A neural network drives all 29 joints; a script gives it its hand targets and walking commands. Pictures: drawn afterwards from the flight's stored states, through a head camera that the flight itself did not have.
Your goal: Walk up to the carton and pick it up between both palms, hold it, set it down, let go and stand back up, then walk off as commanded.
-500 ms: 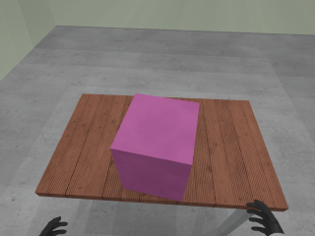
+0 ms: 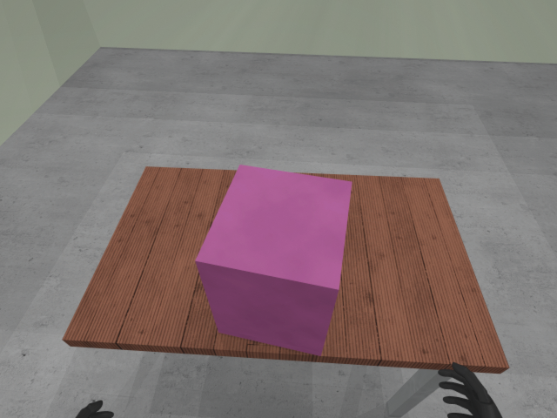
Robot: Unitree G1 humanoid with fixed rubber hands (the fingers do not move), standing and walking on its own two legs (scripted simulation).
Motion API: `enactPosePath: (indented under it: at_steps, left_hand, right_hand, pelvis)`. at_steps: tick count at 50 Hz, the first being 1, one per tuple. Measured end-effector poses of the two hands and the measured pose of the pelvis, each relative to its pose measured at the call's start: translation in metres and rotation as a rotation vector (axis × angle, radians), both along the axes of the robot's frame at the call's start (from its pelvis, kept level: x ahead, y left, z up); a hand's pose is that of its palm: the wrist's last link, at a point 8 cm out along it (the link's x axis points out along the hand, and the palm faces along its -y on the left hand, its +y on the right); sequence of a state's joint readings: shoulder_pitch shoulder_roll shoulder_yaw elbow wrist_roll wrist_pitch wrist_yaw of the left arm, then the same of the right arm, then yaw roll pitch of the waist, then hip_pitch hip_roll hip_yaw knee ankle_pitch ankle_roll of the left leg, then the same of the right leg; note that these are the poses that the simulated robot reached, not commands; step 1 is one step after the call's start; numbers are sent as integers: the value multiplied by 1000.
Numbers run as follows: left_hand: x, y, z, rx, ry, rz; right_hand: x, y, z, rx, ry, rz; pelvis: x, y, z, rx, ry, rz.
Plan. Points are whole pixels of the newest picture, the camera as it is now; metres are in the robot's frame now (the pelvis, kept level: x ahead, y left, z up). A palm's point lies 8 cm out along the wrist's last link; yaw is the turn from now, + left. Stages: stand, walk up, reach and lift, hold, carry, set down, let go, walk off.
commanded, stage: stand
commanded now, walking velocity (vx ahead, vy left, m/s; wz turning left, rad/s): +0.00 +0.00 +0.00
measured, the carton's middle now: (281, 262) +0.39 +0.01 -0.05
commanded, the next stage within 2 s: walk off in 1.40 s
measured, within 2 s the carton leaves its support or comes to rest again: neither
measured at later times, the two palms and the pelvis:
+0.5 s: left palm out of the picture +0.08 +0.30 -0.10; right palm out of the picture +0.13 -0.28 -0.08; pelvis -0.01 +0.00 +0.00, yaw +0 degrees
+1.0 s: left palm out of the picture +0.07 +0.31 -0.10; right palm out of the picture +0.12 -0.29 -0.09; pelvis -0.01 +0.00 +0.00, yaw +0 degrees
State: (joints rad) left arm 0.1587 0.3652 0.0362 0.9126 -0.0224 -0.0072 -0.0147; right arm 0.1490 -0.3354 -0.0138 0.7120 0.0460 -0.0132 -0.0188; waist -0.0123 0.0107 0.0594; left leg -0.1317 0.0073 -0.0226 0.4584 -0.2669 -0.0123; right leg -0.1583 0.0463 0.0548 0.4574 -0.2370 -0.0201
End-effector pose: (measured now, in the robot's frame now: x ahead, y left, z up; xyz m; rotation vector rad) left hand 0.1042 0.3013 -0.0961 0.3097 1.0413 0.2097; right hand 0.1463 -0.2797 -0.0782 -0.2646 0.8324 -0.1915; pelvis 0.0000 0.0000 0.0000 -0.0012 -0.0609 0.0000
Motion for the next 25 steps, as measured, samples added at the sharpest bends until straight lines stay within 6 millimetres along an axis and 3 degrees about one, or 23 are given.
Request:
enactPosePath:
  at_steps: [25]
  left_hand:
    - [-22, 3, -5, 5, 50, 18]
  right_hand:
    - [-15, -3, -5, 0, 29, -13]
  pelvis:
    - [-7, -1, 0, 1, -10, 0]
